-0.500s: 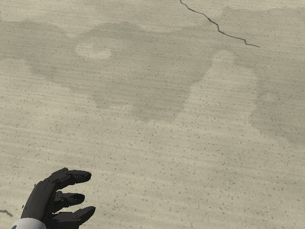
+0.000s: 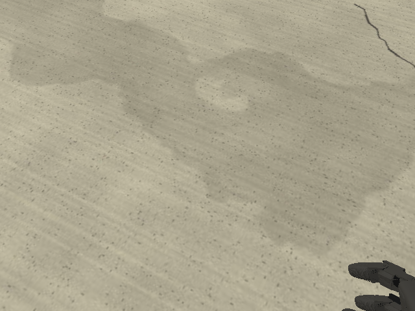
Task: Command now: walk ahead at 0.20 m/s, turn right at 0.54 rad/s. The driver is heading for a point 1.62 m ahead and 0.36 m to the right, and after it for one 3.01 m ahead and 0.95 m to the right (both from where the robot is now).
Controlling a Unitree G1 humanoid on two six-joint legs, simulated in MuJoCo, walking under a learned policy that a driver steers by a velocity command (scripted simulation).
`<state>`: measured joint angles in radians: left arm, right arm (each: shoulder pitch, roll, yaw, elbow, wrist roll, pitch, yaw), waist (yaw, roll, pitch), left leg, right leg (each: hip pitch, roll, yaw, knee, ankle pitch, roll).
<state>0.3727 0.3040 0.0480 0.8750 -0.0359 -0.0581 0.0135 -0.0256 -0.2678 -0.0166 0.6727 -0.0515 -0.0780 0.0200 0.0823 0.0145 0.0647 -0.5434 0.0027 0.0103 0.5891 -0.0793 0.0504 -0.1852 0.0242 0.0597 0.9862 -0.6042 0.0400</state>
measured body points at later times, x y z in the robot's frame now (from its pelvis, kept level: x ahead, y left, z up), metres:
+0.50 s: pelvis +0.07 -0.05 +0.02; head +0.10 -0.10 +0.46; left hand +0.31 +0.18 -0.05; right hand +0.14 -0.38 -0.09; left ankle +0.13 +0.10 -0.64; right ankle +0.08 -0.14 -0.71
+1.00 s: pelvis +0.12 -0.02 +0.01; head +0.16 -0.01 +0.46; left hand +0.36 +0.20 -0.10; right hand +0.15 -0.33 -0.09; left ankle +0.12 +0.07 -0.72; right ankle +0.07 -0.14 -0.70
